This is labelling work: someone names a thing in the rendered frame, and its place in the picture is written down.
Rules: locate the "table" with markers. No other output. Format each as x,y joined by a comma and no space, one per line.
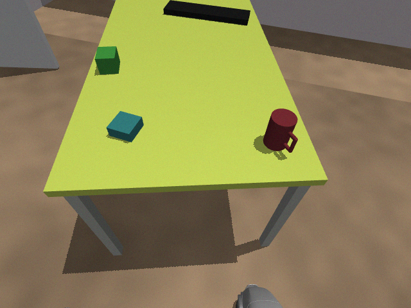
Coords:
205,91

